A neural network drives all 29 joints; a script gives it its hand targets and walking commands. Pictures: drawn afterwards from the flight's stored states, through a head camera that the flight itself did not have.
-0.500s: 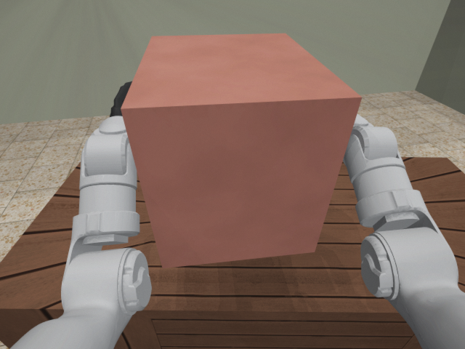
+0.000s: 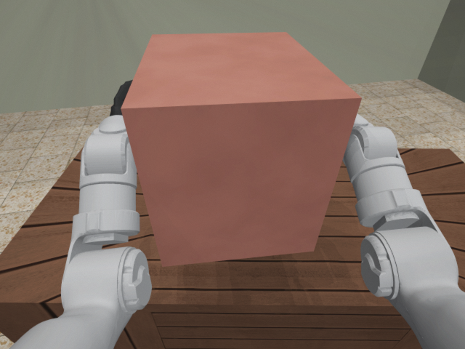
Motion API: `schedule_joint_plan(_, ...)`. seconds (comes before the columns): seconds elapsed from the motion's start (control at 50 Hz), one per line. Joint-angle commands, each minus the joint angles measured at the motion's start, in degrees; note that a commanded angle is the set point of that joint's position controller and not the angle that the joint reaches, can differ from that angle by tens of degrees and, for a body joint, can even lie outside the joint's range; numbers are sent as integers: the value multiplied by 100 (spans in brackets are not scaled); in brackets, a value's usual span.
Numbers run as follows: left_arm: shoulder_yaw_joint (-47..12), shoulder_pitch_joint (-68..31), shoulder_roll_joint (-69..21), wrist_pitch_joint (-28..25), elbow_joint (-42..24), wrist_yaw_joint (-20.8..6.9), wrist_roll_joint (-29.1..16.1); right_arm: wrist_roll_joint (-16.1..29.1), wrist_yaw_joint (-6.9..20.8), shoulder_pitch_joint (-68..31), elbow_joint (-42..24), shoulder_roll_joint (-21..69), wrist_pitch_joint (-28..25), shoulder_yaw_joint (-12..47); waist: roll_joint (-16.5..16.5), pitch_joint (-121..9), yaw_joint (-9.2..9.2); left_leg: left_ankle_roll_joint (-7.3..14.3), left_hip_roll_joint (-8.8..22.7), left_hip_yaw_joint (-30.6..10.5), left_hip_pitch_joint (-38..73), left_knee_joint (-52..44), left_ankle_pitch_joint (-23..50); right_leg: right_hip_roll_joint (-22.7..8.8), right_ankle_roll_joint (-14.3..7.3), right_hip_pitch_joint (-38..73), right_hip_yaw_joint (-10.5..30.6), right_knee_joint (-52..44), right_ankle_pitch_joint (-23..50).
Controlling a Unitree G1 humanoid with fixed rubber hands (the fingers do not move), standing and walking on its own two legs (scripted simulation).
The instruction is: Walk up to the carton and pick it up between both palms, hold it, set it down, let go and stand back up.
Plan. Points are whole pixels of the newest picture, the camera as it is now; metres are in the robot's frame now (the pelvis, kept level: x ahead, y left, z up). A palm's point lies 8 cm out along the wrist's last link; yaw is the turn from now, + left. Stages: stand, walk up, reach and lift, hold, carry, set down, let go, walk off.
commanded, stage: hold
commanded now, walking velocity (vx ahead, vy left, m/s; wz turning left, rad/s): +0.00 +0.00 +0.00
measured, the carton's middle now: (229, 138) +0.40 +0.02 +0.22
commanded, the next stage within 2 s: none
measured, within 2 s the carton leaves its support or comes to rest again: neither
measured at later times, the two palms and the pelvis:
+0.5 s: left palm (118, 122) +0.37 +0.19 +0.27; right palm (335, 116) +0.38 -0.15 +0.27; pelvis +0.00 +0.00 +0.00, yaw +0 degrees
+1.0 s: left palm (116, 119) +0.37 +0.19 +0.27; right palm (336, 113) +0.38 -0.15 +0.27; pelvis +0.00 +0.00 +0.00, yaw +0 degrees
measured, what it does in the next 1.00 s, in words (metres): stands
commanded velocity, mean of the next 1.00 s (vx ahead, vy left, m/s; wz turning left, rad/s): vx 0.00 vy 0.00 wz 0.00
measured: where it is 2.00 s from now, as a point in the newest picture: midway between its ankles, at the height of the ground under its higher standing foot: outside the picture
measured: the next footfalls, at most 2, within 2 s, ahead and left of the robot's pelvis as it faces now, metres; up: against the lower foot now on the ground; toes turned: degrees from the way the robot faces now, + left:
none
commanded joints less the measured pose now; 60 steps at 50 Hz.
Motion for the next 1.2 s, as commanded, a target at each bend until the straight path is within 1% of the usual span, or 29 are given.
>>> schedule_joint_plan(0.0, -2679, -4542, -3862, -604, -1980, -1119, -1570, 1175, 547, -4575, -2154, 3825, -206, 2042, 460, -3262, -766, -213, -299, 134, 291, -283, 1548, 221, 30, 1528, 640, 184, 1751)
schedule_joint_plan(0.02, -2806, -4396, -3843, -620, -2392, -1083, -1672, 1301, 484, -4330, -2545, 3847, -184, 2212, 367, -3717, -795, -231, -328, 141, 427, -136, 1988, 231, 66, 1844, 709, 237, 2390)
schedule_joint_plan(0.06, -3000, -4167, -3853, -569, -2687, -1031, -1752, 1467, 389, -4139, -2938, 3835, -111, 2444, 438, -3858, -841, -287, -370, 123, 527, -21, 2383, 257, 117, 1887, 681, 300, 2739)
schedule_joint_plan(0.12, -2555, -3690, -3649, -287, -1989, -1119, -1395, 1342, 348, -3938, -2488, 3534, 127, 2268, 175, -2502, -847, -194, -339, 167, 63, -347, 1631, 192, 120, 1676, 692, 155, 2068)
schedule_joint_plan(0.16, -2345, -3689, -3539, -147, -1919, -1235, -1220, 1287, 380, -3869, -2080, 3445, 169, 2068, 326, -2166, -712, -209, -310, 209, 10, -461, 1296, 187, 104, 1541, 676, 101, 1698)
schedule_joint_plan(0.18, -2161, -3697, -3483, -78, -1513, -1292, -1061, 1178, 404, -4016, -1831, 3328, 228, 1936, 180, -1777, -646, -146, -295, 225, -189, -575, 912, 182, 67, 1477, 677, 37, 1298)
schedule_joint_plan(0.26, -2306, -4334, -3712, -197, -1265, -1320, -1173, 916, 550, -4513, -1435, 3434, 124, 1655, 400, -1691, -654, -130, -198, 207, -258, -721, 202, 167, -31, 1002, 655, -31, 343)
schedule_joint_plan(0.34, -2046, -4564, -3652, -249, -810, -1312, -1088, 756, 654, -4884, -1096, 3515, 21, 1515, 399, -1569, -468, 9, -208, 239, -438, -860, -387, 127, -78, 772, 663, -124, -173)
schedule_joint_plan(0.36, -1944, -4443, -3640, -244, -621, -1309, -1000, 720, 677, -4883, -1059, 3476, 16, 1524, 232, -1466, -456, 43, -213, 245, -510, -900, -518, 141, -70, 787, 658, -140, -301)
schedule_joint_plan(0.42, -2174, -4506, -3734, -381, -1031, -1287, -1187, 690, 682, -4773, -1179, 3634, -73, 1553, 291, -2024, -541, -8, -233, 251, -306, -778, -70, 173, -58, 971, 642, -81, 154)
schedule_joint_plan(0.44, -2102, -4458, -3718, -370, -760, -1272, -1156, 740, 672, -4908, -1212, 3556, -83, 1579, 317, -1821, -490, -11, -227, 251, -323, -798, -134, 163, -50, 920, 643, -101, 110)
schedule_joint_plan(0.46, -2143, -4576, -3717, -399, -965, -1269, -1201, 701, 675, -4807, -1169, 3602, -75, 1584, 269, -1927, -619, -22, -219, 213, -228, -794, -7, 192, -41, 974, 631, -89, 219)
schedule_joint_plan(0.5, -2072, -4467, -3647, -389, -957, -1262, -1116, 784, 682, -4782, -1237, 3537, -111, 1657, 280, -2000, -504, -36, -246, 236, -278, -730, 146, 187, -22, 1117, 615, -59, 401)
schedule_joint_plan(0.56, -2253, -4506, -3709, -435, -1320, -1234, -1199, 818, 662, -4482, -1241, 3572, -95, 1696, 290, -2193, -603, -63, -247, 235, -105, -649, 327, 183, -27, 1141, 607, -5, 581)
schedule_joint_plan(0.6, -2332, -4307, -3751, -462, -1404, -1235, -1300, 924, 627, -4630, -1736, 3656, -160, 1866, 241, -2488, -590, -68, -280, 213, -86, -611, 550, 183, 19, 1326, 621, 15, 896)
schedule_joint_plan(0.62, -2350, -4296, -3786, -450, -1340, -1223, -1290, 915, 601, -4556, -1590, 3608, -117, 1827, 284, -2373, -692, -72, -277, 205, -74, -595, 502, 188, -14, 1280, 630, 25, 905)
schedule_joint_plan(0.66, -2358, -4251, -3733, -439, -1544, -1205, -1323, 1057, 562, -4582, -2010, 3716, -129, 1995, 259, -2563, -620, -76, -316, 211, -56, -533, 703, 169, 29, 1414, 647, 72, 1189)
schedule_joint_plan(0.68, -2519, -4159, -3722, -450, -1806, -1183, -1451, 1117, 520, -4377, -2095, 3699, -92, 2025, 352, -2803, -759, -125, -321, 204, 97, -452, 1071, 187, 33, 1538, 672, 100, 1580)
schedule_joint_plan(0.7, -2535, -4208, -3685, -461, -2023, -1163, -1468, 1191, 495, -4308, -2270, 3748, -78, 2150, 297, -2903, -693, -120, -355, 215, 116, -421, 1274, 206, 65, 1615, 652, 161, 1780)
schedule_joint_plan(0.78, -2656, -3958, -3821, -401, -1842, -1125, -1492, 1295, 445, -4470, -2517, 3653, -65, 2204, 360, -2872, -698, -206, -296, 163, 169, -367, 1394, 218, 40, 1455, 675, 110, 1616)
schedule_joint_plan(0.82, -2634, -4030, -3774, -367, -1901, -1143, -1498, 1234, 414, -4239, -2242, 3563, 31, 2062, 311, -2583, -811, -161, -314, 156, 108, -401, 1267, 202, 55, 1438, 695, 105, 1646)
schedule_joint_plan(0.84, -2510, -4112, -3733, -358, -1854, -1165, -1392, 1251, 431, -4327, -2195, 3588, 18, 2055, 339, -2555, -664, -160, -320, 188, 63, -433, 1119, 192, 69, 1406, 655, 87, 1401)
schedule_joint_plan(0.86, -2601, -4066, -3816, -328, -1802, -1167, -1441, 1268, 426, -4346, -2180, 3554, 20, 2010, 395, -2627, -732, -159, -304, 184, 84, -439, 1014, 220, 32, 1427, 664, 54, 1394)
schedule_joint_plan(0.96, -2170, -4225, -3671, -261, -1116, -1268, -1161, 929, 539, -4447, -1297, 3507, 99, 1697, 255, -1710, -610, -71, -247, 217, -287, -717, 176, 169, 11, 1026, 647, -81, 383)
schedule_joint_plan(0.98, -2313, -4403, -3732, -297, -1394, -1267, -1238, 960, 543, -4602, -1454, 3552, 41, 1695, 338, -2032, -602, -100, -245, 215, -177, -674, 332, 221, -4, 1104, 617, -41, 534)
schedule_joint_plan(1.0, -2160, -4410, -3675, -246, -832, -1273, -1132, 819, 546, -4642, -1064, 3389, 89, 1540, 369, -1451, -611, -75, -222, 206, -365, -809, -185, 169, -19, 804, 658, -166, -60)
schedule_joint_plan(1.04, -1950, -4488, -3614, -249, -652, -1293, -988, 692, 647, -4715, -762, 3413, 56, 1428, 369, -1263, -483, -28, -219, 240, -515, -901, -510, 146, -77, 774, 645, -168, -342)
schedule_joint_plan(1.1, -1955, -4614, -3631, -308, -508, -1326, -988, 582, 727, -4727, -513, 3430, -12, 1323, 348, -1224, -496, -4, -154, 224, -555, -974, -729, 160, -93, 663, 648, -191, -599)
schedule_joint_plan(1.18, -2166, -4559, -3730, -440, -785, -1275, -1141, 710, 725, -4910, -1036, 3488, -177, 1435, 389, -1905, -553, -36, -200, 198, -272, -805, -103, 198, -52, 893, 612, -107, 40)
